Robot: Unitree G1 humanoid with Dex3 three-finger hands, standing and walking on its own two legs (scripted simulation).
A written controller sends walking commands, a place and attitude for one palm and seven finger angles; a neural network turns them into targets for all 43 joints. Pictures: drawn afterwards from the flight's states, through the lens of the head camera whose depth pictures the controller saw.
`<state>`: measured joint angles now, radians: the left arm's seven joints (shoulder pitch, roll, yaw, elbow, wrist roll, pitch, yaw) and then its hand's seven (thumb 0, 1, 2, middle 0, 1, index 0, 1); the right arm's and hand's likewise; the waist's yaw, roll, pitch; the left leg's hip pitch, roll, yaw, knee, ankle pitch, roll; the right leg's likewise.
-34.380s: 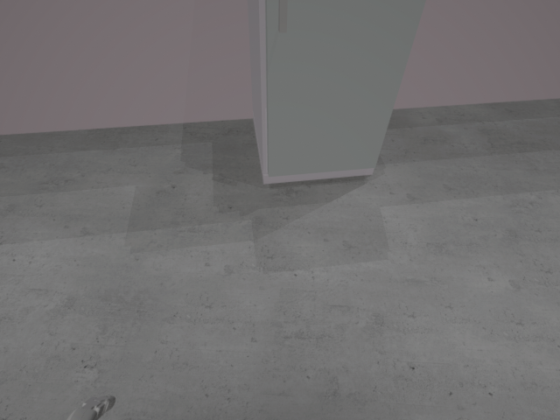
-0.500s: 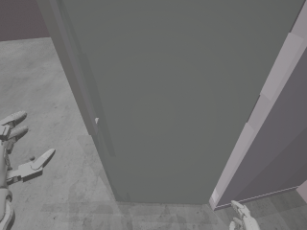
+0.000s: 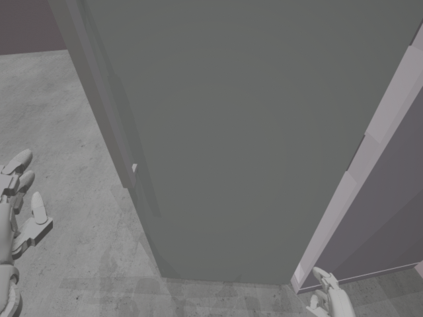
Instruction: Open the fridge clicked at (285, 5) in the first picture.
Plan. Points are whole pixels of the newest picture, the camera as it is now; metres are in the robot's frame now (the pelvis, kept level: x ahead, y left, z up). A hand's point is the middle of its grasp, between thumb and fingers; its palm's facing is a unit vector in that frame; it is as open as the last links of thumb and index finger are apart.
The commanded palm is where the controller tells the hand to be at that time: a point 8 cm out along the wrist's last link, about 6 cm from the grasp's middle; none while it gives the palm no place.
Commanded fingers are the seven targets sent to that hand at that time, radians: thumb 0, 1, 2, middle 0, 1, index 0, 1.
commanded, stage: draw the hand back to the body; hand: left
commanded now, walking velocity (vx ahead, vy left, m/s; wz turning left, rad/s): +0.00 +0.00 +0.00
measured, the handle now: (108, 108) +0.40 +0.26 +0.21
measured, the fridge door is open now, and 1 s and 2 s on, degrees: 75 75 75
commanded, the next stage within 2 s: step back with the hand held close in 0.06 s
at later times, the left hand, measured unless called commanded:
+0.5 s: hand (42, 241) +0.16 +0.28 +0.14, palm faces +0.32 -0.81 -0.49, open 7.4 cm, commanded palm +0.11 +0.32 +0.17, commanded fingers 0.00 0.90 0.90 -0.20 -0.30 -0.20 -0.30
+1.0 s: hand out of the picture +0.05 +0.32 +0.15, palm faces +0.48 -0.77 -0.42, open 7.4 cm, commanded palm +0.00 +0.36 +0.17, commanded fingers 0.00 0.90 0.90 -0.20 -0.30 -0.20 -0.30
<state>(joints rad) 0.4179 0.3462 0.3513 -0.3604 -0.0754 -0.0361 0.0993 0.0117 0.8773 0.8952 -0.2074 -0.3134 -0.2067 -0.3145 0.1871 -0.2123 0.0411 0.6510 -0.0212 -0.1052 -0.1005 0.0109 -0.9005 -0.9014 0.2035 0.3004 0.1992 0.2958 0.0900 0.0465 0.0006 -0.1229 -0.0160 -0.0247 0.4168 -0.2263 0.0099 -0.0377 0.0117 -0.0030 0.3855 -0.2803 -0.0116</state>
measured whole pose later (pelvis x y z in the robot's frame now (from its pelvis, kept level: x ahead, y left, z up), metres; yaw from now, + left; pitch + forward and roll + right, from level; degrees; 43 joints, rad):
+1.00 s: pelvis -0.12 +0.05 -0.02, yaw +4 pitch -1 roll -4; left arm 0.55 0.42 0.39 -0.54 -0.04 -0.21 0.14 0.01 0.89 0.90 -0.21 -0.30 -0.21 -0.31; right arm 0.21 -0.22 0.01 0.60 0.00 -0.05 -0.09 0.01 -0.90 -0.90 0.21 0.30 0.20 0.30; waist 0.03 0.02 0.01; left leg -0.46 -0.01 -0.02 0.58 -0.12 0.05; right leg -0.26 0.06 0.02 0.52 -0.25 0.03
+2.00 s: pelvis -0.41 +0.18 -0.01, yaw -1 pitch -2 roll -3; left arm 0.45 0.40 0.40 -0.53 -0.04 -0.15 0.14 0.02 0.90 0.90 -0.20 -0.30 -0.20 -0.30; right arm 0.33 -0.10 0.04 0.65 -0.02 -0.13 -0.02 0.01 -0.90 -0.90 0.20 0.30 0.20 0.30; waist -0.06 -0.08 -0.03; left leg -0.28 0.06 -0.02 0.58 -0.28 0.00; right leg -0.53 0.06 -0.06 1.17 -0.37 -0.02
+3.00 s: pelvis -0.35 +0.20 +0.00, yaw +4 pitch +2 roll +0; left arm 0.22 0.23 0.02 1.01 0.01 0.01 0.02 0.00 0.92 0.90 -0.20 -0.30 -0.20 -0.30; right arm 0.23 -0.19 0.01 1.01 -0.03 0.01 -0.03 0.01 -0.90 -0.90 0.20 0.30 0.20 0.30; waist 0.01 0.03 0.06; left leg -0.19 -0.01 0.04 0.46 -0.30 0.02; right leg -0.24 -0.01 -0.04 0.48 -0.27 -0.01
